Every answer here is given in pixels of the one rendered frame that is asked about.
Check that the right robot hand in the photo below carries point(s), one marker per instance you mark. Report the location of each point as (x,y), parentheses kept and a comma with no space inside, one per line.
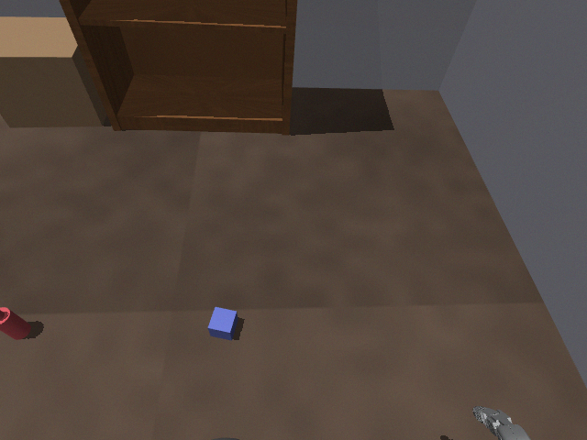
(500,424)

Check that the bookshelf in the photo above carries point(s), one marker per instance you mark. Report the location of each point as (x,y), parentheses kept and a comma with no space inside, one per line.
(189,65)

